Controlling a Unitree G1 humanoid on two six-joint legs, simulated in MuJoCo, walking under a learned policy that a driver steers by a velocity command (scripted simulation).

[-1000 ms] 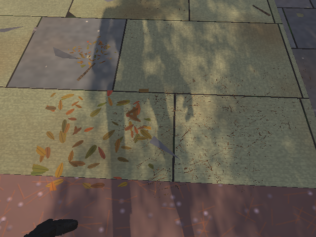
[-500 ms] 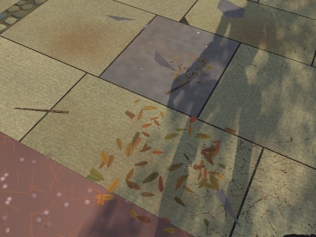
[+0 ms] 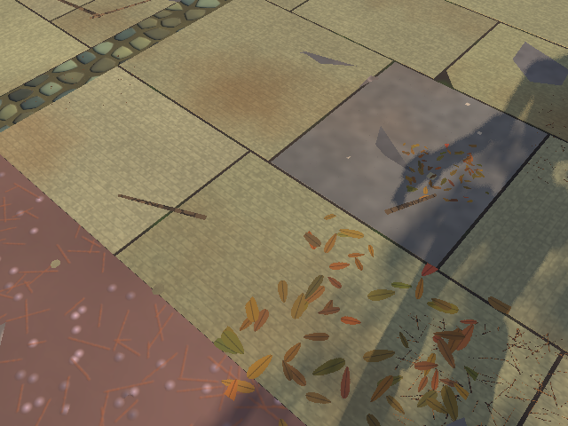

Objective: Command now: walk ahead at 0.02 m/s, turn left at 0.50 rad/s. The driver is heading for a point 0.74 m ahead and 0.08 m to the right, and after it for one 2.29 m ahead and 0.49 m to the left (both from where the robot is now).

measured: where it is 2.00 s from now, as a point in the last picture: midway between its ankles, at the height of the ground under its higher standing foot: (285, 329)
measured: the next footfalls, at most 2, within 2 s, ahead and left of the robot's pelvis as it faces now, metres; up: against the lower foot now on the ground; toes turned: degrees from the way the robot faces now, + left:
left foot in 0.34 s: +0.01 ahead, +0.13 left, +0.00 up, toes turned +2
right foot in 0.72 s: +0.12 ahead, -0.11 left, +0.00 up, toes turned +4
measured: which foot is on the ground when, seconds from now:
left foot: down 0.00-0.00, up 0.02-0.32, down 0.34-0.72, up 0.74-1.00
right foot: down 0.00-0.46, up 0.48-0.70, down 0.72-1.00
